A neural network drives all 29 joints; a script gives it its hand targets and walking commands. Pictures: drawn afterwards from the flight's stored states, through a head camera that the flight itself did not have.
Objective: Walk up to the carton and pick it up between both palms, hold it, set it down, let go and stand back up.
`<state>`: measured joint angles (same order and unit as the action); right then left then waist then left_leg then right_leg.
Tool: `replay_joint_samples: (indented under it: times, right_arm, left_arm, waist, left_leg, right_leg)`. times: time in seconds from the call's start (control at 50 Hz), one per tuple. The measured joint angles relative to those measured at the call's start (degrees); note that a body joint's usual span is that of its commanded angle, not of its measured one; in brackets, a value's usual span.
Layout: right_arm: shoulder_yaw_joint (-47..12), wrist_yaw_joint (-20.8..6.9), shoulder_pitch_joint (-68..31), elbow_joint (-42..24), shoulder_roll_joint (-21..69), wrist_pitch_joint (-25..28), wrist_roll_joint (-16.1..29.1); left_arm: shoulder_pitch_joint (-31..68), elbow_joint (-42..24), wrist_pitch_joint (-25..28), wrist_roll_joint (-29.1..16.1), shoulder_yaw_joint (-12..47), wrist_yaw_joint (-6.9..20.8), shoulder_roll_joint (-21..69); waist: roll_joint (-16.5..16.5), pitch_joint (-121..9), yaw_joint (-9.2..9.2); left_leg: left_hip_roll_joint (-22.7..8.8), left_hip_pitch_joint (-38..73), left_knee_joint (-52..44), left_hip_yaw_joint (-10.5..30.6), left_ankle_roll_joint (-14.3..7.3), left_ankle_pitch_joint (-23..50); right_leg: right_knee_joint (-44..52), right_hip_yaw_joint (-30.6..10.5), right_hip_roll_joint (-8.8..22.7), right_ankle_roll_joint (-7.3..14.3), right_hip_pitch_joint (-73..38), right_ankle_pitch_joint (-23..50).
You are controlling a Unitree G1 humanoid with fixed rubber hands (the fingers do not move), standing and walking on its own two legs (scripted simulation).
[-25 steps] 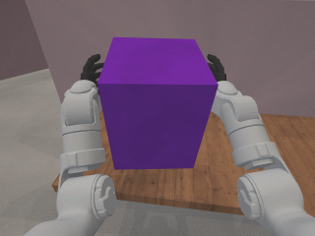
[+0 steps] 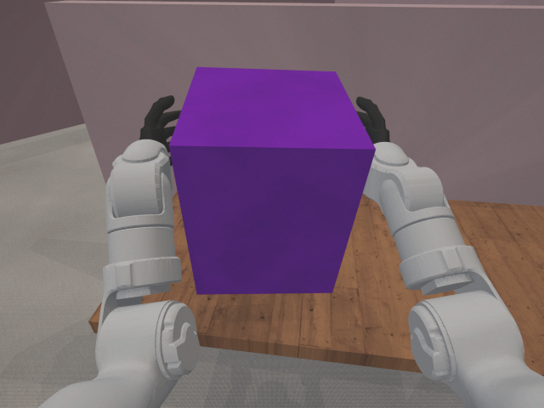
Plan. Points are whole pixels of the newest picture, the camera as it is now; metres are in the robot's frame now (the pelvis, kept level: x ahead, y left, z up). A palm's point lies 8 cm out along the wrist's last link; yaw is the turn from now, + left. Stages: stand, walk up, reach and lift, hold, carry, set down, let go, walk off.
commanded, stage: hold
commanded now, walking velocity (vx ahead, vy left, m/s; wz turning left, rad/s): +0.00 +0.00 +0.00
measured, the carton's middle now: (266, 182) +0.37 +0.01 +0.23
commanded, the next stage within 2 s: none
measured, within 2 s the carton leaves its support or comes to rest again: neither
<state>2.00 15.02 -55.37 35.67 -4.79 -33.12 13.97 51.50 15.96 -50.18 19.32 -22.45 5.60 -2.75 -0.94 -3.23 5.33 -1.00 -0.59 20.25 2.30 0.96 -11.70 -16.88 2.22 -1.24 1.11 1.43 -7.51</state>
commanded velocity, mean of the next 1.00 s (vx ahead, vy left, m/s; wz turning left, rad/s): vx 0.00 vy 0.00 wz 0.00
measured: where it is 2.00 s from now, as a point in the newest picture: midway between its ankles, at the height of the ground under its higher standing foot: outside the picture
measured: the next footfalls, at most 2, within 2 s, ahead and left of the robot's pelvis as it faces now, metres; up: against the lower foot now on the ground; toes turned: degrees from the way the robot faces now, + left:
none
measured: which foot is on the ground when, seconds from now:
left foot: down 0.00-1.00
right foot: down 0.00-1.00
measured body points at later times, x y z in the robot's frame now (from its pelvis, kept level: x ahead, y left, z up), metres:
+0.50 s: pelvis +0.00 +0.00 +0.00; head -0.07 +0.02 +0.44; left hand +0.39 +0.16 +0.28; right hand +0.39 -0.14 +0.28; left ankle +0.00 +0.13 -0.75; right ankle +0.03 -0.11 -0.75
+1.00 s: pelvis +0.01 +0.00 +0.00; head -0.06 +0.02 +0.44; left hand +0.39 +0.16 +0.28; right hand +0.39 -0.14 +0.28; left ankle +0.00 +0.13 -0.75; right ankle +0.03 -0.11 -0.75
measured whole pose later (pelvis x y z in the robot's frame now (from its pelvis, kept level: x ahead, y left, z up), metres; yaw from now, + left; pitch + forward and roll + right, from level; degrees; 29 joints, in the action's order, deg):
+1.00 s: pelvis +0.01 +0.00 +0.00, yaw +1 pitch -9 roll -1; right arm 0.5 15.8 -54.8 33.0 -5.7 -34.2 15.8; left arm 50.7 13.1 -50.7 20.4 -23.0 6.4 -1.8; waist -1.0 -1.4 5.9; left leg -0.8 1.1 19.8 2.7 0.7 -12.2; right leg -15.8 2.1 -1.3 0.9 -0.9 -8.0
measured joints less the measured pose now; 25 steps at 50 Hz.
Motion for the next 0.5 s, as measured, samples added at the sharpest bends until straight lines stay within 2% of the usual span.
replay_joint_samples:
  times: [0.18,0.5]
  right_arm:
    - [0.60,0.02,-2.57,2.99,-0.43,0.33,0.03]
    - [-1.60,0.96,0.26,-1.56,-0.88,-0.58,1.91]
  left_arm:
    - [2.86,3.87,1.04,0.33,-1.05,0.16,-0.61]
    - [-0.70,-1.49,0.09,0.28,0.03,0.50,0.23]
  waist:
    - [-0.17,0.55,0.08]
    - [-0.08,1.35,0.67]
  left_leg:
    - [0.24,0.36,-0.85,0.40,-0.02,0.62]
    - [0.22,1.03,-0.03,0.54,-0.20,-0.32]
  right_leg:
    - [0.54,0.28,0.20,-0.04,-0.41,0.24]
    - [0.87,0.24,0.09,-0.26,-1.72,-0.18]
